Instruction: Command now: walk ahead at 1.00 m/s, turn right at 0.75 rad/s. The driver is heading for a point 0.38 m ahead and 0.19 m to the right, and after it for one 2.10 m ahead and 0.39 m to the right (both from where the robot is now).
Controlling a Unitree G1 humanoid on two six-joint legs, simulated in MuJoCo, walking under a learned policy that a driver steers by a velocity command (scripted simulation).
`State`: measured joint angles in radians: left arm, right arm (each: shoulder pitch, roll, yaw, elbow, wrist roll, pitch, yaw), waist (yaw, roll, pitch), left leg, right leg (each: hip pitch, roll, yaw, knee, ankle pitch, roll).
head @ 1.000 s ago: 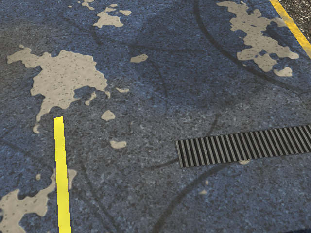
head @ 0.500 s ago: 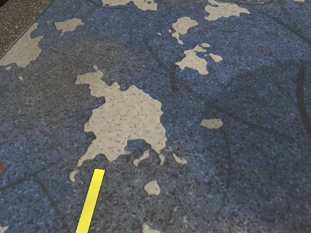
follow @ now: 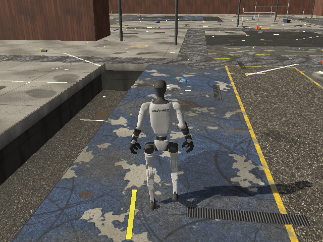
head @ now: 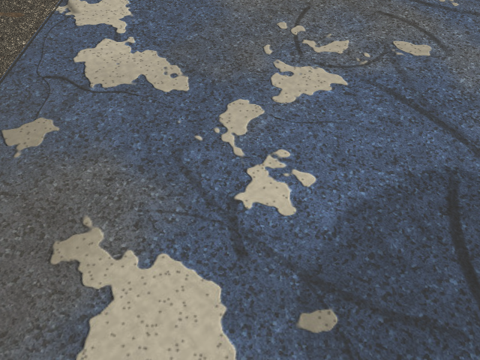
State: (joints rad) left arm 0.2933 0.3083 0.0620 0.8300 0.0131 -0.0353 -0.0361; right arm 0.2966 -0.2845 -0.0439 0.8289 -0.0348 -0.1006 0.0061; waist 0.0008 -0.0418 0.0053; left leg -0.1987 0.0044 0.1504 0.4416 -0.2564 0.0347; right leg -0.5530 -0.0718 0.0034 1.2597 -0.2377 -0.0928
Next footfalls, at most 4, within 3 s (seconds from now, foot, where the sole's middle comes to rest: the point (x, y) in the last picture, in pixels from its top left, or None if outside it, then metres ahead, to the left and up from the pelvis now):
0.28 right None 0.44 -0.08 -0.78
0.70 left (273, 240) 0.88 -0.10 -0.78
1.12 right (366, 183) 1.13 -0.45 -0.78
1.56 left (306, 104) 1.57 -0.27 -0.78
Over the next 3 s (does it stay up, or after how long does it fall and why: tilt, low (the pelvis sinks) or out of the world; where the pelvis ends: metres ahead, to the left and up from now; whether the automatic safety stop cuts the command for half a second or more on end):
stays up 2.72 -0.49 -0.01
